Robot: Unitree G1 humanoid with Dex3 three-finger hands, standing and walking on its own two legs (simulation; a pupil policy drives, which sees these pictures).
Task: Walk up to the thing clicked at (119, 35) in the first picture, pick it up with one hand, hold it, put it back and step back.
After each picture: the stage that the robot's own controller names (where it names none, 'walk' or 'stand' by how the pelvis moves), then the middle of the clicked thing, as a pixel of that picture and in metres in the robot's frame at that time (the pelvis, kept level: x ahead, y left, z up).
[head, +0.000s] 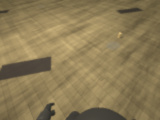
stand; (119, 35) +2.01 -0.65 -0.72
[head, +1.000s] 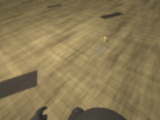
walk; (104, 39) +1.96 -0.14 -0.70
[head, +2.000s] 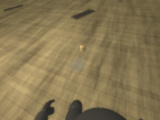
walk; (81, 48) +1.37 +0.31 -0.72
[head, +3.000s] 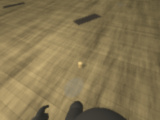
walk; (80, 65) +0.90 +0.27 -0.71
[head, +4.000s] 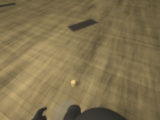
walk; (73, 83) +0.54 +0.25 -0.70
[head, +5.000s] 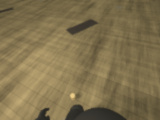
stand; (73, 96) +0.33 +0.25 -0.70
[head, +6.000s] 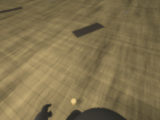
stand; (73, 102) +0.29 +0.22 -0.71
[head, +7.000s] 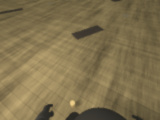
stand; (72, 104) +0.28 +0.22 -0.72
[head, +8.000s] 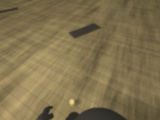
stand; (72, 102) +0.29 +0.23 -0.73
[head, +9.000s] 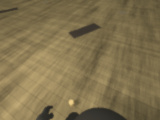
stand; (71, 103) +0.28 +0.24 -0.73
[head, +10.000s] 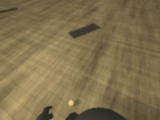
stand; (71, 103) +0.27 +0.24 -0.73
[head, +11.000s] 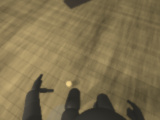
go down; (69, 84) +0.31 +0.23 -0.58
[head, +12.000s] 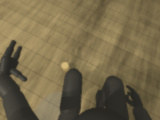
go down; (65, 66) +0.36 +0.26 -0.32
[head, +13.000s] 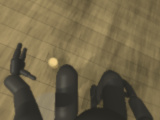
close in; (53, 63) +0.34 +0.28 -0.26
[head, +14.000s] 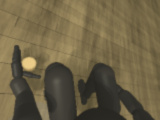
close; (29, 64) +0.33 +0.30 -0.21
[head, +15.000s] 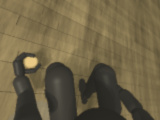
lift; (31, 63) +0.32 +0.30 -0.21
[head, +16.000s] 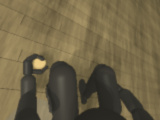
lift; (39, 64) +0.31 +0.27 -0.21
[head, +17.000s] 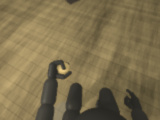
lift; (64, 71) +0.31 +0.19 +0.00
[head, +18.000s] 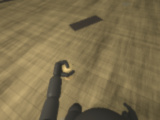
hold; (68, 71) +0.33 +0.18 +0.02
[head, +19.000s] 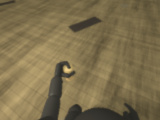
hold; (69, 72) +0.33 +0.18 +0.01
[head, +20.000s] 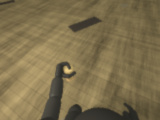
hold; (69, 73) +0.33 +0.17 +0.00
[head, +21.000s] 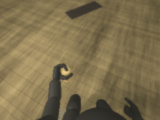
crouch; (66, 74) +0.32 +0.19 -0.05
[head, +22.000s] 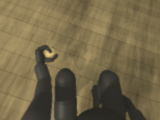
lower; (51, 55) +0.41 +0.27 -0.12
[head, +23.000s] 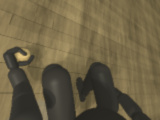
lower; (24, 58) +0.37 +0.32 -0.22
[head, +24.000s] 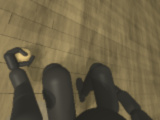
lower; (24, 58) +0.36 +0.32 -0.22
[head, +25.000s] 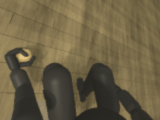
lower; (25, 58) +0.35 +0.32 -0.22
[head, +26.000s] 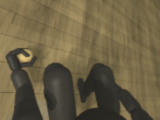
lower; (26, 58) +0.35 +0.32 -0.21
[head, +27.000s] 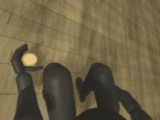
open; (29, 61) +0.34 +0.29 -0.22
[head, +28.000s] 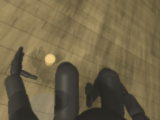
stand; (49, 60) +0.35 +0.27 -0.24
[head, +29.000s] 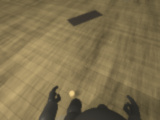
stand; (72, 94) +0.31 +0.20 -0.62
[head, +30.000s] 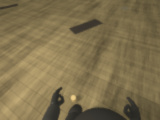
stand; (73, 98) +0.32 +0.21 -0.66
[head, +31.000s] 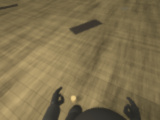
stand; (73, 99) +0.31 +0.21 -0.67
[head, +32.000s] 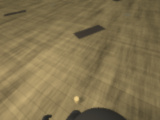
stand; (76, 99) +0.35 +0.19 -0.72
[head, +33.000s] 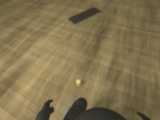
walk; (78, 82) +0.45 +0.20 -0.70
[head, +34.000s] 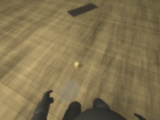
walk; (76, 65) +0.75 +0.21 -0.70
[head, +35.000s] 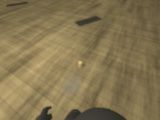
stand; (80, 64) +0.95 +0.23 -0.71
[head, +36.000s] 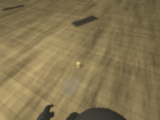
stand; (78, 65) +0.94 +0.26 -0.73
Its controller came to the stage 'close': yes
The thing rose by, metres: 0.71
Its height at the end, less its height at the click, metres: +0.00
